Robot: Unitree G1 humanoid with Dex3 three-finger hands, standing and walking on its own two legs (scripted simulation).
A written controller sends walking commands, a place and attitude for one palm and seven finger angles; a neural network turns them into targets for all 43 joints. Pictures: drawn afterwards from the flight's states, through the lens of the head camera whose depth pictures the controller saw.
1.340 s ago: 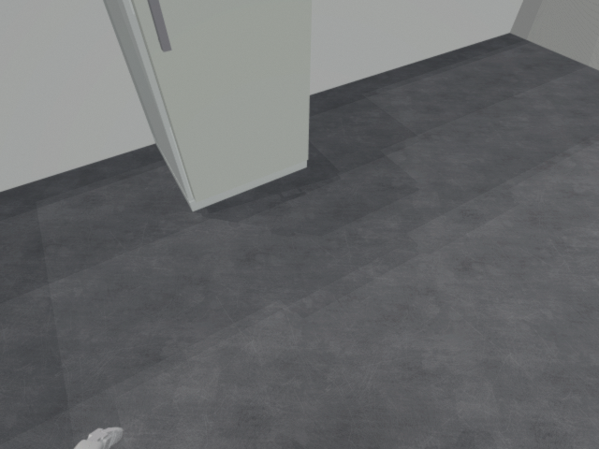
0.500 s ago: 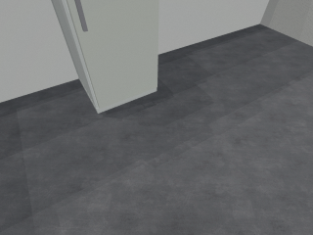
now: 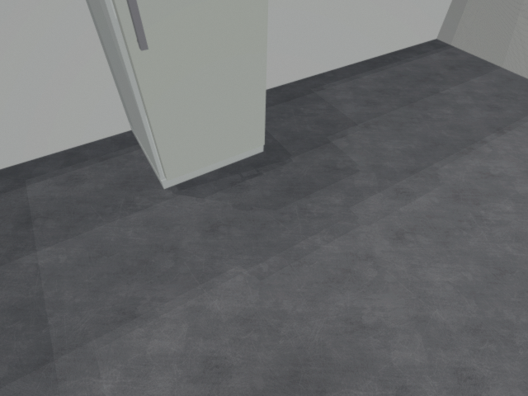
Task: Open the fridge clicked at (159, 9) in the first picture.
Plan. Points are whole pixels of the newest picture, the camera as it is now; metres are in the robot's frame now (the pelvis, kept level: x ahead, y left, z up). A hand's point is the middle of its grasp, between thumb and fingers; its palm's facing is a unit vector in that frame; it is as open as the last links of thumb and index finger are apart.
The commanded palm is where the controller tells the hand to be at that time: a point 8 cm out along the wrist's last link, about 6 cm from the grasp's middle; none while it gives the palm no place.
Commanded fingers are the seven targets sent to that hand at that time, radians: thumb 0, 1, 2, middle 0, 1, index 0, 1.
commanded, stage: look at it before walking up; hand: left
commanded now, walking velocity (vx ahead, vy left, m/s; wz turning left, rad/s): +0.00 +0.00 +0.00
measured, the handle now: (132, 8) +1.17 +0.50 +0.11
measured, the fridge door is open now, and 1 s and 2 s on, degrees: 0 0 0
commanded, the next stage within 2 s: walk to a spot facing it in 0.20 s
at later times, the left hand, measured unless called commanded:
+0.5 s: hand out of the picture +0.06 +0.22 -0.17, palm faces -0.05 -0.96 -0.28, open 7.4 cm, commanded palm none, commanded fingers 0.00 0.90 0.90 -0.20 -0.30 -0.20 -0.30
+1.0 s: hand (157, 364) +0.21 +0.22 -0.19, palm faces -0.13 -0.98 -0.15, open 7.4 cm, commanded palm none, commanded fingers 0.00 0.90 0.90 -0.20 -0.30 -0.20 -0.30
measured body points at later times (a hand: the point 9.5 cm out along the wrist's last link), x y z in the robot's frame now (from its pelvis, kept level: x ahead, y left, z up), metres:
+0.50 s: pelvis +0.03 +0.00 -0.01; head +0.02 +0.00 +0.44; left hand +0.06 +0.27 -0.15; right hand +0.07 -0.27 -0.15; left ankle +0.00 +0.12 -0.75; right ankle +0.00 -0.12 -0.74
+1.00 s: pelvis +0.19 +0.04 +0.00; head +0.21 +0.06 +0.44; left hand +0.22 +0.27 -0.17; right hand +0.12 -0.17 -0.15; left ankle +0.13 +0.12 -0.75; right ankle +0.18 -0.10 -0.66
